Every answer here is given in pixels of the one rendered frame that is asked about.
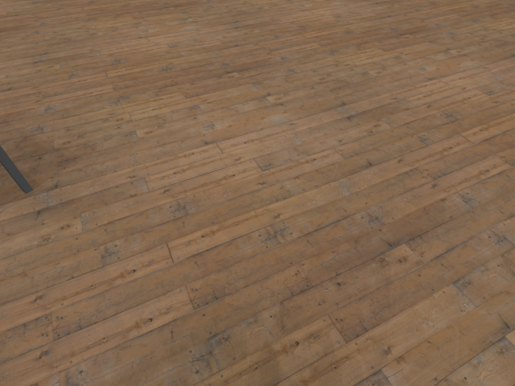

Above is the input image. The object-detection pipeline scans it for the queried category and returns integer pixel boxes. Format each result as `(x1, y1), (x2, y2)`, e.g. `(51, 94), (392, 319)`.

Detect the table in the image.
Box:
(0, 146), (33, 194)

